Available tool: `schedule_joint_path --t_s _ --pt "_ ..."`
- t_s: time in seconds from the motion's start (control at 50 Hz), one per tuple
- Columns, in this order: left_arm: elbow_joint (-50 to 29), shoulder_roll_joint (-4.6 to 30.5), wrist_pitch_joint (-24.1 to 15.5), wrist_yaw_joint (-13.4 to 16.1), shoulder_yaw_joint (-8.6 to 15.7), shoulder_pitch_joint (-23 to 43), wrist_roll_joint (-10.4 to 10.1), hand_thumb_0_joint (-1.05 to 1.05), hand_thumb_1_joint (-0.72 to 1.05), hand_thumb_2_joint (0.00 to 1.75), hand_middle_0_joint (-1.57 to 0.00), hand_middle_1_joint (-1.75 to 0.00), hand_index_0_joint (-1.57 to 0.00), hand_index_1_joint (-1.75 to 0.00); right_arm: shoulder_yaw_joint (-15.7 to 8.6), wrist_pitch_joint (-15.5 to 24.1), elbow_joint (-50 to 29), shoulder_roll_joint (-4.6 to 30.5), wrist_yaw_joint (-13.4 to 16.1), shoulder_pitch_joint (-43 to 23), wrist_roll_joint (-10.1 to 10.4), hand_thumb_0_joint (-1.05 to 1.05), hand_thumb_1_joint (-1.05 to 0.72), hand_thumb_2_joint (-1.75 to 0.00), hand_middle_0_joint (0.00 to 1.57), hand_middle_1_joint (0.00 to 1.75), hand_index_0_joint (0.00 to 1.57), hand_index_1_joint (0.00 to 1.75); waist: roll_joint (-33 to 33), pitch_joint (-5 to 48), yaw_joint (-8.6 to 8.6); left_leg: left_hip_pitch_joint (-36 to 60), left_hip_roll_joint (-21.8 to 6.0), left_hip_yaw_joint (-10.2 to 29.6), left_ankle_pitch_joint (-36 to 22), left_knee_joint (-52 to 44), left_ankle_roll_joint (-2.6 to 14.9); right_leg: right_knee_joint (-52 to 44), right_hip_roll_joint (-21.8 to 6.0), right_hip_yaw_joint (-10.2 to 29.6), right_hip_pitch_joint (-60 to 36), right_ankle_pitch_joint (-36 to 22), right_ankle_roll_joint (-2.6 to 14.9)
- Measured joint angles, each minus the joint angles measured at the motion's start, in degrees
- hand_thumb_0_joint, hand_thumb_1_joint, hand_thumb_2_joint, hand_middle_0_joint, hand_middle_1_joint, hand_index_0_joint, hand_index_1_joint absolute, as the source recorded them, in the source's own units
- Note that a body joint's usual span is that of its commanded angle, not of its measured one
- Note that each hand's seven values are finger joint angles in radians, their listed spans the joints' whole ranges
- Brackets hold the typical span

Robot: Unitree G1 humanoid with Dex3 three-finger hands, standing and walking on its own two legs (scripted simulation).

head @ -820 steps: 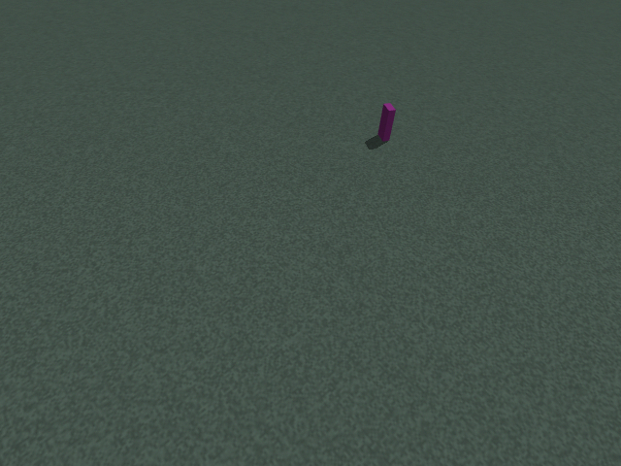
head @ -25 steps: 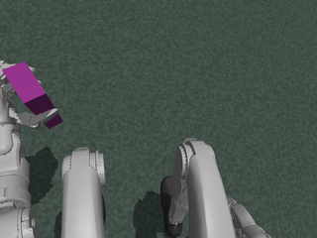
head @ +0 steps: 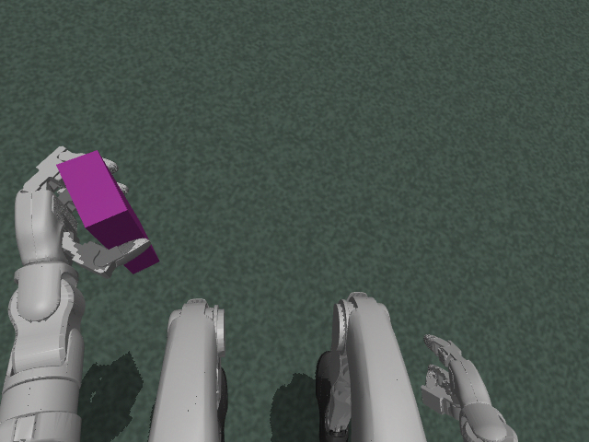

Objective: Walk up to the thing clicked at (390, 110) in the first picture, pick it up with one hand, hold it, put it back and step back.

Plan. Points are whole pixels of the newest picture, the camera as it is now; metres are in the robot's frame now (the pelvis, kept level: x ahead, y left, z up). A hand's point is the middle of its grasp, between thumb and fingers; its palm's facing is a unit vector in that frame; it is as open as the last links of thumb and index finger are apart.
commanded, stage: hold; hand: left
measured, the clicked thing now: (118, 222) +0.39 +0.21 -0.03
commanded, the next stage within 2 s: crouch in 1.94 s
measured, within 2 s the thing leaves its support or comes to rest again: neither
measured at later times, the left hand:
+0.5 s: hand (45, 132) +0.39 +0.19 +0.17, palm faces +0.20 -0.98 -0.08, open 11.1 cm
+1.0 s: hand out of the picture +0.40 +0.18 +0.25, palm faces +0.21 -0.97 -0.07, open 11.1 cm
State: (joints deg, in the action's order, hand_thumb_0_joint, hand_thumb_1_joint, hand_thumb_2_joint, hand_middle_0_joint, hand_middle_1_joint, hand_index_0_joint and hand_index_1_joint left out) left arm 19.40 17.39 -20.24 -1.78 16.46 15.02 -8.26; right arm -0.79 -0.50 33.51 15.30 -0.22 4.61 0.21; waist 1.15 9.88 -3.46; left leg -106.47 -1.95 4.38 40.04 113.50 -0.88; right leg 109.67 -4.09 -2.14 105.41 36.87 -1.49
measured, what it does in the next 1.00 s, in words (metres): rises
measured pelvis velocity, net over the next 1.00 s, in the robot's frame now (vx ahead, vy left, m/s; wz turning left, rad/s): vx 0.06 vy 0.00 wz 0.03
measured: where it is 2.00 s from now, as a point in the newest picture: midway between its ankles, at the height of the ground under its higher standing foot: (272, 426)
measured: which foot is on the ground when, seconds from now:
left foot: down 0.00-1.00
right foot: down 0.00-1.00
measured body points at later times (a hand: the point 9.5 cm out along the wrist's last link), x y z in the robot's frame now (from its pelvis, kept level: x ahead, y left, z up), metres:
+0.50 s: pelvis +0.03 +0.00 +0.16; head +0.14 +0.02 +0.60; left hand +0.37 +0.25 +0.18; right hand +0.18 -0.25 +0.05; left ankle +0.07 +0.13 -0.44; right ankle +0.09 -0.14 -0.44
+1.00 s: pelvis +0.06 +0.00 +0.22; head +0.13 +0.01 +0.67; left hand +0.38 +0.24 +0.25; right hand +0.19 -0.24 +0.11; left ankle +0.07 +0.13 -0.44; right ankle +0.09 -0.14 -0.44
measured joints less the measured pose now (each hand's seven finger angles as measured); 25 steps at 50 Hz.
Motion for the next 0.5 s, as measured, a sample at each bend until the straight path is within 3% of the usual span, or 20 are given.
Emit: schedule_joint_path --t_s 0.18,0.5 --pt "-5.49 -2.1 4.65 4.16 -4.04 -5.17 0.39 -0.01 -0.61 1.05 -0.7 -1.1 -0.71 -1.12 0.51 1.05 0.39 -1.73 1.81 2.25 1.02 0.01 -0.91 -0.9 0.2 0.3 0.21 0.3 0.57 0.29 0.43 14.63 -0.44 -0.95 -1.68 -12.72 0.08 -12.44 0.18 -0.36 -14.48 -1.55 -0.06" --pt "2.71 -4.36 1.97 5.17 -6.69 -6.16 1.99 -0.01 -0.61 1.05 -0.71 -1.1 -0.72 -1.12 0.53 3.02 2.55 -2.18 2.43 6.83 0.14 0.01 -0.91 -0.9 0.2 0.3 0.21 0.3 -0.17 -0.59 0.2 38.03 -1.15 -2.05 -6.0 -32.64 -0.06 -32.22 0.91 -0.96 -37.72 -5.84 0.09"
